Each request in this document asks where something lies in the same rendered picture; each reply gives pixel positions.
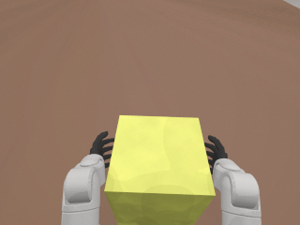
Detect right robot forearm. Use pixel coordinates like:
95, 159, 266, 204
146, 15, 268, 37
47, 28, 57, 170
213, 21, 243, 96
213, 158, 262, 225

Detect left robot forearm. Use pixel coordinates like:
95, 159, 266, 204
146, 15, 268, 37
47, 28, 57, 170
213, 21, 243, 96
61, 154, 106, 225

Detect carton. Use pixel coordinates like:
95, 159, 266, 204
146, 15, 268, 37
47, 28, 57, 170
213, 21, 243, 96
104, 115, 216, 225

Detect right robot hand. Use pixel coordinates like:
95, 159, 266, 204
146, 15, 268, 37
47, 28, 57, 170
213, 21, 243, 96
204, 135, 228, 174

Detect left robot hand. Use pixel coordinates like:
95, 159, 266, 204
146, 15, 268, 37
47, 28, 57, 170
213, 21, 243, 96
89, 131, 115, 168

